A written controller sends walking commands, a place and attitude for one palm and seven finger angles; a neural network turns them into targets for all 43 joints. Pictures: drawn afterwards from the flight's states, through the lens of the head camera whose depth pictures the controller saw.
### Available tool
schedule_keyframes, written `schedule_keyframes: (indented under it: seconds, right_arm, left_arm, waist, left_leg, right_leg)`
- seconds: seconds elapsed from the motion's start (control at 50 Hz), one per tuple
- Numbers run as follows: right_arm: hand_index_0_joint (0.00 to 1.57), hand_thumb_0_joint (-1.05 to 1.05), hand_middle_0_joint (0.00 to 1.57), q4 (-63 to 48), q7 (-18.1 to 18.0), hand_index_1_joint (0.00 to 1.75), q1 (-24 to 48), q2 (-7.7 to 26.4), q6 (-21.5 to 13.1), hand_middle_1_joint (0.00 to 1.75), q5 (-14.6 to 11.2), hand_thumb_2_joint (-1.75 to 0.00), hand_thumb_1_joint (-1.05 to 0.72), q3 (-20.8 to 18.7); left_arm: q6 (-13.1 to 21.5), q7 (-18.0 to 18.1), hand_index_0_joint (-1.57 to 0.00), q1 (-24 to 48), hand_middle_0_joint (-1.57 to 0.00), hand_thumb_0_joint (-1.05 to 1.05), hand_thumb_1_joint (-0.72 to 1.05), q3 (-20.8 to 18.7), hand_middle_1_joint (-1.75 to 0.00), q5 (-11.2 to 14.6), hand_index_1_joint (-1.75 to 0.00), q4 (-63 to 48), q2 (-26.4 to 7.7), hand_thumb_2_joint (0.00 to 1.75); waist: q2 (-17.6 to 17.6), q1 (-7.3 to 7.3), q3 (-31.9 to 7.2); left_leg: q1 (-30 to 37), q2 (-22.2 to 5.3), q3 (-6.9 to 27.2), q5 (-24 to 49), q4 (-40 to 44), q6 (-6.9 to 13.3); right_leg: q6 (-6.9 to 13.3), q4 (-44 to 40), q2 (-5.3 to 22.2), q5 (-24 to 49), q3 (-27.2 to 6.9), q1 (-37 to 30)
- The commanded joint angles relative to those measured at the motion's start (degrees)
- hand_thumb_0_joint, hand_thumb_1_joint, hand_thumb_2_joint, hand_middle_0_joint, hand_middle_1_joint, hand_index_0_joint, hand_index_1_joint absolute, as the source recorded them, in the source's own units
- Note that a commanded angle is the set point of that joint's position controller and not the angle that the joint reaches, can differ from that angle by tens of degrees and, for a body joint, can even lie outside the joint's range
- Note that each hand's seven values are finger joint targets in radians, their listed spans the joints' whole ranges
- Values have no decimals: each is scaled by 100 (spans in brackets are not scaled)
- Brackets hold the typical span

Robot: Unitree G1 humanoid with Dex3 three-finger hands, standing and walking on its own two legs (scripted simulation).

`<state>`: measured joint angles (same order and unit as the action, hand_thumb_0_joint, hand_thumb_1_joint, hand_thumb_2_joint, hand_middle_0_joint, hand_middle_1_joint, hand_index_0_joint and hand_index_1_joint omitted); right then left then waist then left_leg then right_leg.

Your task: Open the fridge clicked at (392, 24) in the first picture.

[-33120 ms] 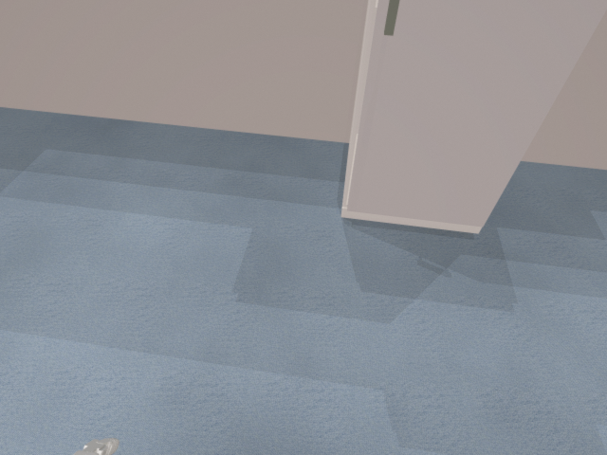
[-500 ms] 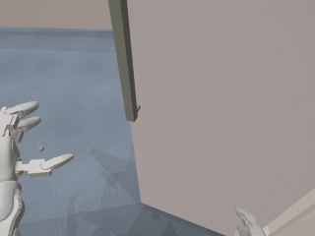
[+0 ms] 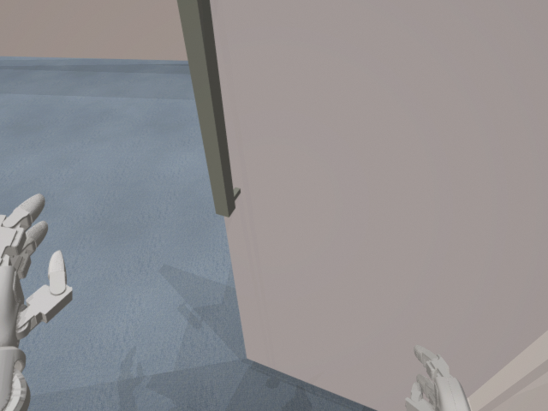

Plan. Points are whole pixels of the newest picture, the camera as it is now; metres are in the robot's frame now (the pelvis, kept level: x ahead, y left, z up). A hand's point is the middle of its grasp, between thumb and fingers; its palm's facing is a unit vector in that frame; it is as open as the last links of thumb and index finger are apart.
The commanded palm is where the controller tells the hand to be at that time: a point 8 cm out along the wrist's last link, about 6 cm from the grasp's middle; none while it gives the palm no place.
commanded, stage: draw the hand back to the body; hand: left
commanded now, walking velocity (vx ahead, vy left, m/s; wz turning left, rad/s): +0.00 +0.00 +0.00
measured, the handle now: (219, 119) +0.42 +0.14 +0.25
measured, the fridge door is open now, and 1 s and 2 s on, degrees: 74 74 74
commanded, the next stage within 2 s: step back with the hand held close in 0.24 s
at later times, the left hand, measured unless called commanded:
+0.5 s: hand (69, 274) +0.20 +0.27 +0.17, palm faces +0.47 -0.79 -0.39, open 7.5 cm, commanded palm +0.14 +0.30 +0.18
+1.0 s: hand (25, 328) +0.13 +0.28 +0.16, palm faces +0.46 -0.78 -0.42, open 7.5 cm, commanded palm +0.07 +0.32 +0.18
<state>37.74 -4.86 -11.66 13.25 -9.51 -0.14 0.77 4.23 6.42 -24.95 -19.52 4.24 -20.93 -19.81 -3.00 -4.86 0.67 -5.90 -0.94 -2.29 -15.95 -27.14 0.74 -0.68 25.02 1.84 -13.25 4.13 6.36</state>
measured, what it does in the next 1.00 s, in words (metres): shifts its weight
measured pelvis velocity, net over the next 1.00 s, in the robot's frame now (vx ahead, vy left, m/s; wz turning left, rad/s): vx -0.07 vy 0.02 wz -0.01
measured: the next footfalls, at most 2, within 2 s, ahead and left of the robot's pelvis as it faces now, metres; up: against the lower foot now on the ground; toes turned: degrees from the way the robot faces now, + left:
right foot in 1.24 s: -0.08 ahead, -0.11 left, +0.00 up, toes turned +3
right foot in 1.92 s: -0.25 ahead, -0.03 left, +0.00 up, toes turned -4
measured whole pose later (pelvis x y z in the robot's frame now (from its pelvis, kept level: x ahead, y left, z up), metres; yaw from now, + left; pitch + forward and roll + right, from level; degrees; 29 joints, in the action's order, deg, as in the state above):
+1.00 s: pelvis -0.07 +0.02 -0.02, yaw +0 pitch -2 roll -1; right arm 31.8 -4.3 -12.9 11.8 -5.5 -0.1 1.2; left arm 13.5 8.0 -27.0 -24.9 1.0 -28.9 -21.9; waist 0.7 -1.4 2.5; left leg -22.6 -0.4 -2.9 -17.4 -39.5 2.9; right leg -1.6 34.6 2.8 -11.1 3.1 22.0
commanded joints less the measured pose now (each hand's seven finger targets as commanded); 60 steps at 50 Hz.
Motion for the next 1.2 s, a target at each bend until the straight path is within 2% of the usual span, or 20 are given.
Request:
schedule_keyframes:
  seconds: [0.0,0.18,0.22,0.32,0.34,0.36,0.38,0.42,0.46,0.54,0.66,0.74,0.86,0.94,1.0,1.04,1.06,1.1,1.12,1.18]
  right_arm:
    - [20,0,20,-925,-99,30,758,581,-338,30,20,-90,-90,-185]
    - [20,0,20,-925,-83,30,798,556,-335,30,28,-90,-90,-178]
    - [20,0,20,-921,-83,30,809,536,-341,30,26,-90,-90,-170]
    - [20,0,20,-924,-84,30,782,542,-356,30,27,-90,-90,-186]
    - [20,0,20,-949,-75,30,812,532,-378,30,29,-90,-90,-172]
    - [20,0,20,-1267,-43,30,782,571,-227,30,-71,-90,-90,-27]
    - [20,0,20,-986,-35,30,721,477,-138,30,-6,-90,-90,-79]
    - [20,0,20,-1027,17,30,608,525,34,30,31,-90,-90,-146]
    - [20,0,20,-1142,11,30,632,584,144,30,48,-90,-90,-206]
    - [20,0,20,-1386,-19,30,627,616,298,30,26,-90,-90,-256]
    - [20,0,20,-1567,-84,30,627,607,357,30,13,-90,-90,-295]
    - [20,0,20,-1592,-77,30,502,644,282,30,2,-90,-90,-300]
    - [20,0,20,-1558,-78,30,396,714,124,30,0,-90,-90,-319]
    - [20,0,20,-1495,-40,30,275,649,82,30,24,-90,-90,-315]
    - [20,0,20,-1326,-9,30,263,578,65,30,60,-90,-90,-249]
    - [20,0,20,-1318,-20,30,301,607,49,30,57,-90,-90,-240]
    - [20,0,20,-1377,-54,30,368,674,28,30,66,-90,-90,-263]
    - [20,0,20,-1455,-76,30,409,765,-51,30,31,-90,-90,-294]
    - [20,0,20,-1475,-68,30,392,763,-82,30,33,-90,-90,-347]
    - [20,0,20,-1439,-12,30,417,681,-180,30,60,-90,-90,-373]
  left_arm:
    - [337,118,-20,881,-20,0,90,-627,-30,-28,-30,-1218,-1130,90]
    - [337,87,-20,760,-20,0,90,-639,-30,-11,-30,-1209,-1120,90]
    - [332,88,-20,756,-20,0,90,-658,-30,-20,-30,-1218,-1135,90]
    - [364,89,-20,672,-20,0,90,-720,-30,-13,-30,-1204,-1166,90]
    - [382,62,-20,818,-20,0,90,-494,-30,-19,-30,-1337,-998,90]
    - [692,177,-20,1899,-20,0,90,-1456,-30,-73,-30,-1622,-1902,90]
    - [780,125,-20,1357,-20,0,90,-1122,-30,-80,-30,-1263,-1482,90]
    - [757,56,-20,384,-20,0,90,-717,-30,-128,-30,-852,-972,90]
    - [817,79,-20,169,-20,0,90,-728,-30,-162,-30,-1162,-999,90]
    - [919,203,-20,-158,-20,0,90,-1013,-30,-177,-30,-1725,-1256,90]
    - [999,277,-20,-365,-20,0,90,-1308,-30,-182,-30,-2061,-1480,90]
    - [1070,278,-20,-307,-20,0,90,-1235,-30,-216,-30,-2003,-1310,90]
    - [1186,263,-20,77,-20,0,90,-1242,-30,-320,-30,-1934,-1291,90]
    - [1265,268,-20,218,-20,0,90,-1188,-30,-320,-30,-1885,-1315,90]
    - [1310,326,-20,281,-20,0,90,-1139,-30,-267,-30,-2115,-1387,90]
    - [1356,365,-20,247,-20,0,90,-1188,-30,-266,-30,-2197,-1429,90]
    - [1376,375,-20,233,-20,0,90,-1276,-30,-283,-30,-2237,-1489,90]
    - [1445,352,-20,129,-20,0,90,-1368,-30,-368,-30,-2164,-1351,90]
    - [1466,317,-20,123,-20,0,90,-1404,-30,-420,-30,-2091,-1344,90]
    - [1531,224,-20,-81,-20,0,90,-1400,-30,-405,-30,-1939,-1345,90]
  waist:
    - [-59,68,-236]
    - [20,46,-263]
    - [-189,33,-255]
    - [-24,15,-271]
    - [-63,48,-306]
    - [-262,203,490]
    - [380,270,317]
    - [911,304,-20]
    - [585,297,-444]
    - [81,291,-1003]
    - [-213,281,-954]
    - [-463,327,-718]
    - [-316,384,-355]
    - [596,449,-173]
    - [675,493,-394]
    - [326,498,-403]
    - [-95,481,-366]
    - [-1120,421,-421]
    - [-1373,383,-422]
    - [-589,374,-251]
  left_leg:
    - [-195,-72,177,878,538,92]
    - [-157,-71,144,971,525,107]
    - [-143,-59,125,957,540,89]
    - [-164,-75,145,989,558,89]
    - [-121,-54,130,987,542,102]
    - [-636,-166,268,545,499,158]
    - [-647,-169,255,410,274,181]
    - [-516,-150,190,564,-69,188]
    - [-480,-212,169,941,-44,168]
    - [-603,-467,380,1816,301,193]
    - [-1428,-630,644,1544,451,290]
    - [-2322,-764,751,374,678,414]
    - [-3368,-756,945,-1553,793,533]
    - [-2873,-277,668,-2006,-163,368]
    - [-1798,-94,565,-1199,-754,210]
    - [-1795,-221,766,-1321,-308,255]
    - [-2153,-416,1044,-1592,255,336]
    - [-3640,-1187,1859,-2879,1566,672]
    - [-3997,-1433,2032,-3014,1795,770]
    - [-3447,-1320,1844,-1722,1170,771]
  right_leg:
    - [165,-421,27,463,-167,65]
    - [156,-472,34,554,-190,-12]
    - [157,-462,22,539,-191,9]
    - [159,-439,23,561,-172,-32]
    - [143,-446,36,585,-183,-12]
    - [141,-762,305,706,-755,513]
    - [171,-911,448,715,-907,601]
    - [198,-892,656,925,-1039,681]
    - [218,-589,729,1446,-905,471]
    - [74,127,415,1831,-593,74]
    - [32,645,231,1899,-546,-229]
    - [6,1040,106,1383,-544,-440]
    - [30,1237,80,720,-663,-533]
    - [266,61,544,-934,-1430,692]
    - [504,-367,932,-1192,-1526,1567]
    - [367,-123,684,-1244,-1178,1581]
    - [231,233,404,-1212,-949,1255]
    - [-27,1869,-299,-582,-442,-237]
    - [-74,2469,-477,-318,-336,-586]
    - [-20,1793,-473,-341,-512,-252]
